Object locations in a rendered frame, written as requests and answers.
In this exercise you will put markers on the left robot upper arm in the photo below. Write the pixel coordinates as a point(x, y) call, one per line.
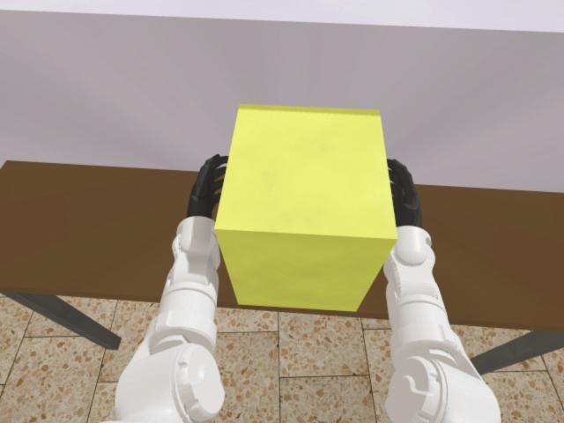
point(179, 385)

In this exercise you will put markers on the table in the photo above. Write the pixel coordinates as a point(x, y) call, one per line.
point(107, 233)

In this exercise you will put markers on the robot left hand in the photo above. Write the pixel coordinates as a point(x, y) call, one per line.
point(202, 199)

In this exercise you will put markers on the robot right hand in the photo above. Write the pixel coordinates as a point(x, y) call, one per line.
point(406, 199)

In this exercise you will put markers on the right robot upper arm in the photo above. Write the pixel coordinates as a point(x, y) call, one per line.
point(425, 390)

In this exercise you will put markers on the carton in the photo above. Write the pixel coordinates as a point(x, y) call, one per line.
point(306, 217)

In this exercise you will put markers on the robot right forearm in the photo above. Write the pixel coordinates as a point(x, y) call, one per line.
point(418, 318)

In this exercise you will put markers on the robot left forearm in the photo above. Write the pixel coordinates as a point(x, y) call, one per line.
point(189, 299)

